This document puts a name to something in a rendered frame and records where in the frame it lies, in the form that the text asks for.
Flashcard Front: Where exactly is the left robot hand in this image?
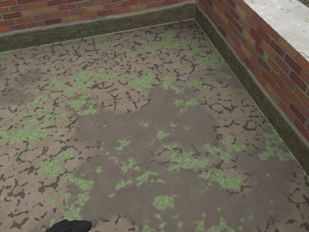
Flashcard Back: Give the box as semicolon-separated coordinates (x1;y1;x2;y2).
45;219;92;232

